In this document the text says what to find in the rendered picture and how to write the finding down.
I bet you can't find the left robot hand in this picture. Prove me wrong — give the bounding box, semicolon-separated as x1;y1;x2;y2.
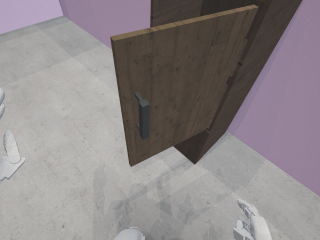
0;88;26;183

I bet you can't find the handle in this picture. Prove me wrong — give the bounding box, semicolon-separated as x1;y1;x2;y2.
134;92;150;140

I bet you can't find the cupboard door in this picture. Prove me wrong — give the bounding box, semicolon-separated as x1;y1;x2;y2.
110;4;259;167

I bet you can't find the robot left thigh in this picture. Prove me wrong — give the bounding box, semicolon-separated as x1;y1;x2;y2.
113;229;145;240

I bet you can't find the right robot hand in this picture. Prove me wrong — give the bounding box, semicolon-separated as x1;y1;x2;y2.
233;199;272;240

